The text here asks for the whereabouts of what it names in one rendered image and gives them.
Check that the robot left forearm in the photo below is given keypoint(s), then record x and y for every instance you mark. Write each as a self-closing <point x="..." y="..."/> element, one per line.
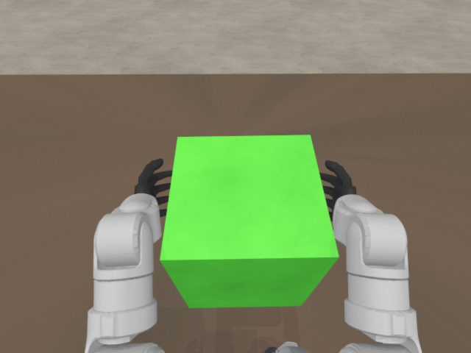
<point x="123" y="262"/>

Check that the robot left hand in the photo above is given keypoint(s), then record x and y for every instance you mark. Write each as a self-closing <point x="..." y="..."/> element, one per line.
<point x="147" y="180"/>

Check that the robot right forearm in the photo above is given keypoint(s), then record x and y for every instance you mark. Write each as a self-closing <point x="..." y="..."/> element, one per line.
<point x="377" y="266"/>

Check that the carton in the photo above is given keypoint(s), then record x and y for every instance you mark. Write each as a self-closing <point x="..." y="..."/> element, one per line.
<point x="247" y="223"/>

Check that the robot right hand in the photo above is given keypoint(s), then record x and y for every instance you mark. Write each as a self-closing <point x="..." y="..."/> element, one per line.
<point x="342" y="184"/>

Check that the right robot shin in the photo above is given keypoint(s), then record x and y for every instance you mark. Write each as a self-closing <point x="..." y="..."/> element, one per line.
<point x="288" y="344"/>

